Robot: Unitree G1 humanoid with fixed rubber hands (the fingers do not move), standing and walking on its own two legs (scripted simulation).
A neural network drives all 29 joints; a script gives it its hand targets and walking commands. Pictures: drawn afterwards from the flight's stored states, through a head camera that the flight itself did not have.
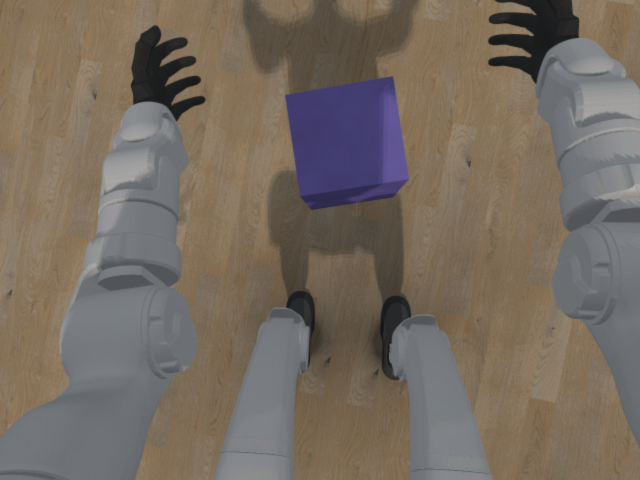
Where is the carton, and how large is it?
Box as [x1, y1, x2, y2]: [285, 76, 408, 209]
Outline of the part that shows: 392,76 285,95 300,196 311,209 390,197 408,179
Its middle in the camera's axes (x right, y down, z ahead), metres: +0.06 -0.20 +0.87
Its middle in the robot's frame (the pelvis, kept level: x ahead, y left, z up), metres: +0.56 +0.03 -0.54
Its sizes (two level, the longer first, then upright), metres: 0.210 0.200 0.250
